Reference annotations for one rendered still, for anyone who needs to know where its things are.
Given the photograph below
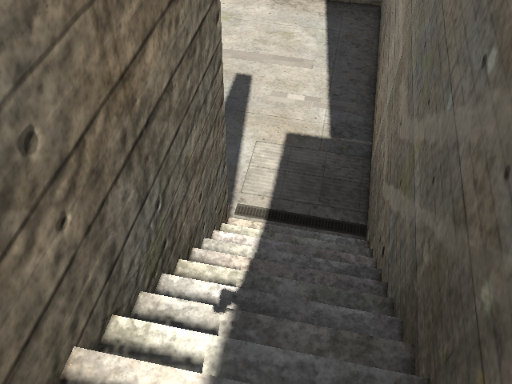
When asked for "stairs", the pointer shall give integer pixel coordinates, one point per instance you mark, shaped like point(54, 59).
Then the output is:
point(258, 304)

